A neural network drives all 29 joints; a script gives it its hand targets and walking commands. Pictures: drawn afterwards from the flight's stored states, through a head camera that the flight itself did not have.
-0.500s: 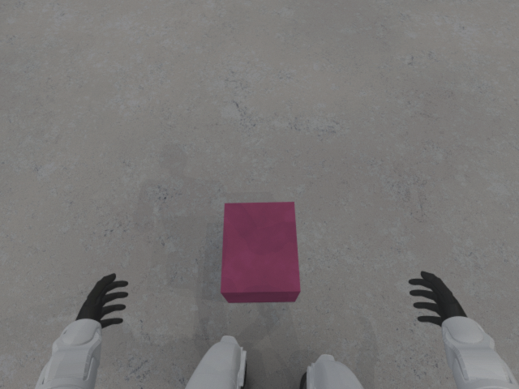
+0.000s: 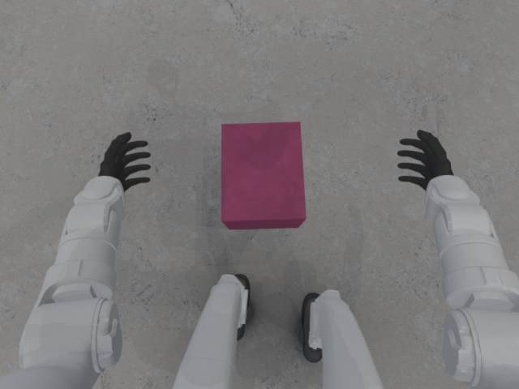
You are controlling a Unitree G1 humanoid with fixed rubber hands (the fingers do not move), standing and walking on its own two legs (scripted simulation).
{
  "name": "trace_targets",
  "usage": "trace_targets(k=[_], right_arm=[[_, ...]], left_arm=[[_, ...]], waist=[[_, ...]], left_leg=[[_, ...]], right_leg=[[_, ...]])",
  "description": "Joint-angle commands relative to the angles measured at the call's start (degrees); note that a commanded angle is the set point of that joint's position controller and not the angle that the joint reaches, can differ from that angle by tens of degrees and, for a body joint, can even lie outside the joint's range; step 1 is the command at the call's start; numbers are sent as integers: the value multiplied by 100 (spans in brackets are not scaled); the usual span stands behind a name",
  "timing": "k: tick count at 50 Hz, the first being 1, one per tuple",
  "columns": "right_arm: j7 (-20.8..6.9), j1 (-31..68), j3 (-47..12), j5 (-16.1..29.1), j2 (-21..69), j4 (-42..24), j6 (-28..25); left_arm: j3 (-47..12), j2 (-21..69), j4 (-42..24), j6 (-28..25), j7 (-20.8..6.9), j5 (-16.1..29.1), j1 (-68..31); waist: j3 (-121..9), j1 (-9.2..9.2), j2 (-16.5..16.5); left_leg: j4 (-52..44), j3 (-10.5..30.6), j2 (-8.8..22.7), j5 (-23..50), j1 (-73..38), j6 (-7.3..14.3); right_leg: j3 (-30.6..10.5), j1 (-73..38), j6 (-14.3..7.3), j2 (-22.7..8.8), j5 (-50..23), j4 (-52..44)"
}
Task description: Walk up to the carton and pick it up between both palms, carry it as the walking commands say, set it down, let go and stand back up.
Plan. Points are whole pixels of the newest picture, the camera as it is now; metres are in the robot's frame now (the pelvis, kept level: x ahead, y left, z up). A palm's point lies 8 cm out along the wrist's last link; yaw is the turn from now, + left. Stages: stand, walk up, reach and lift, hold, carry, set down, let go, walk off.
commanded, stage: reach and lift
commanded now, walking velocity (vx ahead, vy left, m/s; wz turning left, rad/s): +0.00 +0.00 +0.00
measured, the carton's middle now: (262, 179) +0.54 +0.07 -0.59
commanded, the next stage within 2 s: none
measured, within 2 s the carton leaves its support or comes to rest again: neither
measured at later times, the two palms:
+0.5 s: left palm (149, 121) +0.50 +0.26 -0.12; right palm (391, 124) +0.53 -0.17 -0.13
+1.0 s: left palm (167, 138) +0.51 +0.26 -0.22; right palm (369, 142) +0.54 -0.16 -0.23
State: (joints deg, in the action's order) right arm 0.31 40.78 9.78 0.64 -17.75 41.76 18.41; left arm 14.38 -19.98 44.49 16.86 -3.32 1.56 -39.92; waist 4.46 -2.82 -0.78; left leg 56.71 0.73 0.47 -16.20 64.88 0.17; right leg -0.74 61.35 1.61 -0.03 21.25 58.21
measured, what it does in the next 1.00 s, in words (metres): lowers itself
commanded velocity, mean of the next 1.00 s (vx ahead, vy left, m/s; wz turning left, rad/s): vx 0.00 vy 0.00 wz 0.00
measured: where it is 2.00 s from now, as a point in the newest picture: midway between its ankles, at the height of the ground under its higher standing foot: (273, 329)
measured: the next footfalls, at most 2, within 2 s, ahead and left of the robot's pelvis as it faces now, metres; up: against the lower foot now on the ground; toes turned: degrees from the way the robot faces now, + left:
none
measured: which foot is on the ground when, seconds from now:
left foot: down 0.00-1.00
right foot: down 0.00-1.00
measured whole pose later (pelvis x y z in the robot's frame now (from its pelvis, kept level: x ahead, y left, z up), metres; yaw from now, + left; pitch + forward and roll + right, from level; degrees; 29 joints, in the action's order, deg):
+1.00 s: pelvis +0.00 -0.01 -0.11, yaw -2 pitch +51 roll -2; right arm 4.8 68.5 17.5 -1.3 -13.5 50.7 10.1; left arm 23.7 -21.6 57.2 6.9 -5.7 -1.0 -68.7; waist -6.0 -3.3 -1.7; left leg 78.3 2.3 -0.2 -21.5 108.2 -1.1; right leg -2.0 104.9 1.9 2.1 27.1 80.4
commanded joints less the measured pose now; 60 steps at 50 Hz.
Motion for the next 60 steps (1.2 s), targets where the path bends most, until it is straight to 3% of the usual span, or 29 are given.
trace_targets(k=[1,4,5,10,13,20,22,23,24,25,26,29,30,31,33,35,37,40,42,44,45,46,47,49,54,55,56,57,60], right_arm=[[25,1678,334,-44,-685,-210,-279],[-34,1703,192,87,-609,-25,-436],[-46,1752,489,-103,-858,8,-541],[-29,2461,320,140,-652,161,-720],[27,2684,929,-211,-1306,-229,-792],[160,3232,144,365,-205,175,-899],[247,3401,458,168,-359,33,-1037],[264,3699,363,312,-343,-76,-1036],[336,3695,810,19,-637,-153,-1065],[389,3708,742,25,-479,-220,-1049],[388,3382,578,-170,-227,430,-1003],[258,3716,868,-193,-391,-108,-1021],[292,3509,930,-325,-257,-232,-1123],[318,3398,835,-303,-164,23,-1079],[316,3655,773,-243,-253,-693,-1138],[283,3457,752,-221,3,-262,-1070],[217,3294,838,-263,46,174,-1004],[277,3968,877,-314,-20,-86,-1048],[283,3892,702,-292,109,587,-925],[371,4039,733,-348,-88,396,-985],[415,4269,531,-228,190,160,-912],[464,4174,797,-286,29,91,-1007],[529,4299,929,-301,-227,-412,-990],[476,4107,731,-96,-1,802,-922],[548,4558,620,9,-461,-12,-1105],[633,4780,829,-129,-774,-557,-1083],[658,5069,691,186,-871,-1078,-1105],[651,4941,473,380,-673,-482,-993],[622,4764,359,128,-584,445,-739]], left_arm=[[118,-832,-455,-303,21,71,-1536],[326,-998,-402,-454,73,-49,-1561],[226,-694,-189,-486,105,-1,-1481],[235,-710,-501,-679,147,97,-2616],[298,-926,-484,-690,154,-43,-2718],[902,-1191,254,-961,6,-51,-3207],[736,-930,13,-1113,-31,-53,-3427],[896,-1011,38,-1156,-74,-119,-3623],[854,-1069,-122,-1151,-92,-54,-3689],[723,-957,28,-1118,-174,45,-3682],[965,-881,258,-1146,-244,81,-3665],[1043,-865,298,-1082,-218,-287,-3322],[1046,-901,123,-1151,-229,-259,-3425],[1008,-612,181,-1162,-283,-190,-3598],[1201,-904,-438,-1204,-242,-45,-3653],[1090,-832,-351,-1200,-318,-243,-3614],[1077,-757,461,-1144,-357,-438,-3227],[1065,-777,7,-1204,-340,-277,-4047],[1117,-850,517,-1137,-312,-426,-4061],[998,-780,956,-1129,-322,-312,-3617],[1436,-1417,584,-1172,-292,-353,-4011],[1011,-1083,275,-1172,-294,-211,-4387],[1233,-1479,316,-1125,-254,-421,-4009],[651,-875,1114,-1105,-212,-118,-4103],[780,-1213,373,-1183,-27,0,-4498],[803,-1491,-366,-1121,-2,123,-4995],[794,-1694,-582,-1125,50,235,-4774],[496,-1461,-216,-1016,85,344,-5009],[384,-1246,408,-828,65,388,-4890]], waist=[[-3861,8,121],[-4587,-246,406],[-4689,55,276],[-4878,-110,160],[-5936,234,275],[-6144,-506,-201],[-6301,-258,37],[-6448,-510,218],[-6905,-30,124],[-7054,41,65],[-6494,-121,-541],[-6867,-262,103],[-7010,-5,-249],[-6911,75,95],[-7717,-192,-238],[-7104,-313,217],[-5693,-337,176],[-6236,-183,-130],[-5776,-414,-96],[-6316,-159,-337],[-6471,-566,-785],[-6874,-72,-405],[-7275,-311,-235],[-5771,-287,162],[-7010,-350,39],[-7508,4,-187],[-8475,-378,-44],[-8247,-337,481],[-6871,-150,-100]], left_leg=[[-480,-240,-188,694,-2032,-304],[-253,-101,-181,1224,-2611,-245],[-382,37,-185,1594,-2631,-223],[-108,-20,-189,1475,-2247,-218],[-68,124,-172,1867,-3033,-243],[356,-156,-257,2793,-1640,-41],[324,-223,-360,2937,-1768,-63],[372,-242,-318,3056,-1593,-102],[388,-143,-300,3350,-2103,-95],[448,-33,-247,3788,-2355,-75],[447,-214,-342,3266,-964,-64],[369,-171,-292,3396,-1873,-65],[432,-58,-275,3715,-1683,9],[502,-92,-297,3654,-1653,-31],[840,111,-195,4508,-2386,-27],[622,-76,-231,3964,-1895,-78],[618,-242,-226,2710,-676,-46],[943,-257,-246,2200,-210,-78],[1122,-357,-243,1587,658,-89],[1448,-358,-312,1490,578,-114],[1659,-438,-379,1306,1083,-38],[1749,-432,-397,1548,769,-89],[1759,-420,-387,1720,313,-131],[2073,-321,-292,1281,1050,-119],[2858,-315,-303,1978,821,-184],[3005,-272,-343,2036,937,-155],[3188,-443,-375,2352,477,-240],[3421,-205,-317,2812,-322,-230],[3387,-315,-290,1166,1300,-268]], right_leg=[[316,-814,43,247,-426,-572],[340,-365,32,240,-525,-450],[433,-124,41,297,-848,-437],[275,285,27,320,-571,-253],[503,336,48,441,-847,-147],[107,-57,153,344,-2019,119],[242,254,166,436,-2052,127],[78,402,133,396,-2158,75],[321,421,125,453,-2244,111],[272,452,137,443,-2438,61],[107,241,157,409,-2631,-1],[283,590,199,488,-2299,128],[332,402,220,508,-2781,191],[215,690,147,488,-2560,127],[279,1008,101,506,-2810,341],[262,1205,91,513,-2418,209],[235,1616,126,468,-1715,338],[325,1486,202,455,-1448,740],[185,1617,168,417,-1070,912],[295,1142,179,456,-1195,1239],[227,824,236,392,-1275,1497],[406,976,280,493,-1493,1664],[565,1047,319,530,-1396,1728],[403,2619,156,552,-675,2008],[417,2575,178,553,-1216,2677],[507,2329,226,552,-1385,2767],[499,1654,206,559,-1711,2956],[535,2858,192,564,-1247,3104],[655,3030,205,586,-427,3371]])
